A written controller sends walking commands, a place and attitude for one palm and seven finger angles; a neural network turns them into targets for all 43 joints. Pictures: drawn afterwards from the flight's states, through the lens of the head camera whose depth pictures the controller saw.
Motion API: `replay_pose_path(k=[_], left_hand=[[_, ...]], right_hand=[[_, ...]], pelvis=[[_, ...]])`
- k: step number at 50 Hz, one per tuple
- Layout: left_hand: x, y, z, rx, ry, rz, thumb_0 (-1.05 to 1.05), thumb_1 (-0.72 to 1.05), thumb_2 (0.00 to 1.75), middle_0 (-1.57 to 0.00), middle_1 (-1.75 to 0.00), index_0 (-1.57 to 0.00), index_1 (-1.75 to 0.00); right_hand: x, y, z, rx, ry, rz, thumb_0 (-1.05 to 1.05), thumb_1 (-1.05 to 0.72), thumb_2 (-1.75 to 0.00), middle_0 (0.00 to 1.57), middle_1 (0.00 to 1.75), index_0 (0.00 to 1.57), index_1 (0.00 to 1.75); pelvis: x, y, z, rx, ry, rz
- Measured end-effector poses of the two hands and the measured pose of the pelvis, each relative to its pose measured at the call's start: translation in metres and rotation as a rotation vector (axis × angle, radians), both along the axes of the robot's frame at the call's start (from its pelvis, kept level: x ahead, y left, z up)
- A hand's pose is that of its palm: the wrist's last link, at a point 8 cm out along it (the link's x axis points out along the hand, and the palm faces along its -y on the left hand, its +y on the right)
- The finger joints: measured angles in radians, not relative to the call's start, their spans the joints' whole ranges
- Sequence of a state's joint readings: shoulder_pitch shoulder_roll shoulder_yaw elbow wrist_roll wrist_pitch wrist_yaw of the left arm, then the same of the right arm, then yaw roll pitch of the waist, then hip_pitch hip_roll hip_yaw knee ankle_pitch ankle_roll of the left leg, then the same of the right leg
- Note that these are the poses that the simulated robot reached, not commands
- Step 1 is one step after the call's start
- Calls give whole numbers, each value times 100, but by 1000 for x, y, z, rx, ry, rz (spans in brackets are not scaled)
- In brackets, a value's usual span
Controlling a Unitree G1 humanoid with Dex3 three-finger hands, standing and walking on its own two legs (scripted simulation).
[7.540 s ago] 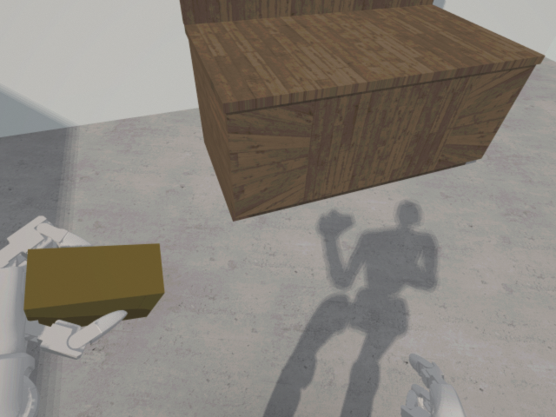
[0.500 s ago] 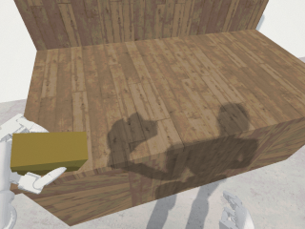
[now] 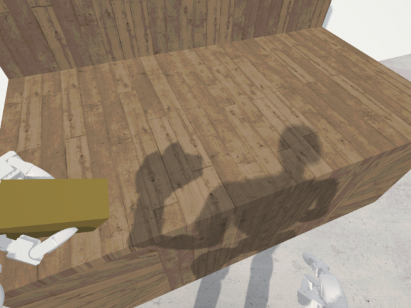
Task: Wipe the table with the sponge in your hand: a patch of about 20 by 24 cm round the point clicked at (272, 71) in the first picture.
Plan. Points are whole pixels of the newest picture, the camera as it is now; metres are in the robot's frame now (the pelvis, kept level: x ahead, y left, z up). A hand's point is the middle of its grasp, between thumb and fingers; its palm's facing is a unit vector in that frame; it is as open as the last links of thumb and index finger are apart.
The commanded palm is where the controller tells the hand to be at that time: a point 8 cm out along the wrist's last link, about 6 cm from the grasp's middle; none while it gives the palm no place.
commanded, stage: shuffle to correct the standing spot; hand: left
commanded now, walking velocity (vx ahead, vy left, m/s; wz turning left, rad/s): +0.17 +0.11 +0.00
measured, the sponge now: (70, 208) +0.23 +0.21 +0.15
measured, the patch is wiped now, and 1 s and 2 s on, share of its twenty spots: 0.00 0.00 0.00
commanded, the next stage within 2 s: come to a stop and stand still in 1.54 s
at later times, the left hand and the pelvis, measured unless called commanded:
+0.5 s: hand (17, 201) +0.22 +0.27 +0.18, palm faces +0.32 -0.80 -0.51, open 9.8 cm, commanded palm +0.15 +0.32 +0.19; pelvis -0.02 +0.04 -0.03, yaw -2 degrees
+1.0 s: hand out of the picture +0.17 +0.31 +0.19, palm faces +0.35 -0.83 -0.45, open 9.8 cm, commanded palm +0.13 +0.36 +0.19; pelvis -0.04 +0.08 +0.00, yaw -2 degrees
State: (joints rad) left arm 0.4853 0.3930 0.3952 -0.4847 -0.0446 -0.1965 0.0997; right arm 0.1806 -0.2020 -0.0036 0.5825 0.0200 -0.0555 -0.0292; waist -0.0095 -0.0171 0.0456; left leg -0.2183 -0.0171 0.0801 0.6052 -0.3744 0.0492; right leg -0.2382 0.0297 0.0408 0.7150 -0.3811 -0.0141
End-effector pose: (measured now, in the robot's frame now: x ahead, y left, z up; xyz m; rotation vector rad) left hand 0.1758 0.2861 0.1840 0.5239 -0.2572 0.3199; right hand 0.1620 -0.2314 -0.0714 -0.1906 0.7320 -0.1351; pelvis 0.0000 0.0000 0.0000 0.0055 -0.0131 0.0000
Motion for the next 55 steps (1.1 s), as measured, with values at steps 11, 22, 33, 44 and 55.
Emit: replay_pose_path(k=[11, 22, 33, 44, 55], left_hand=[[-7, 10, 6, -31, -39, 11, 0, -47, 100, -78, -133, -78, -134], [25, 31, 2, 73, -115, -93, 0, -47, 100, -78, -134, -78, -134], [-29, 59, 20, 16, -69, -19, 0, -47, 100, -78, -134, -78, -134], [-18, 73, 3, -34, -57, -46, 0, -47, 100, -78, -134, -78, -134], [-40, 88, 7, -63, -89, 26, 0, -47, 100, -78, -134, -78, -134]], right_hand=[[-18, 8, 0, -1, 87, 32, 1, -90, -90, 20, 30, 20, 30], [-14, 43, -15, 23, -74, -42, 1, -90, -90, 20, 30, 19, 30], [-62, 72, -7, 19, 98, 3, 1, -90, -89, 20, 30, 20, 30], [-51, 91, 6, 8, -52, -21, 1, -90, -90, 20, 30, 20, 30], [-53, 92, 2, -20, -6, 15, 1, -90, -89, 20, 30, 20, 30]], pelvis=[[1, 13, 10, -7, -6, -12], [-16, 44, -21, 46, -57, -52], [-18, 63, 10, 28, -5, -31], [-40, 85, 2, 13, -33, -25], [-37, 88, 1, -10, -21, -35]])
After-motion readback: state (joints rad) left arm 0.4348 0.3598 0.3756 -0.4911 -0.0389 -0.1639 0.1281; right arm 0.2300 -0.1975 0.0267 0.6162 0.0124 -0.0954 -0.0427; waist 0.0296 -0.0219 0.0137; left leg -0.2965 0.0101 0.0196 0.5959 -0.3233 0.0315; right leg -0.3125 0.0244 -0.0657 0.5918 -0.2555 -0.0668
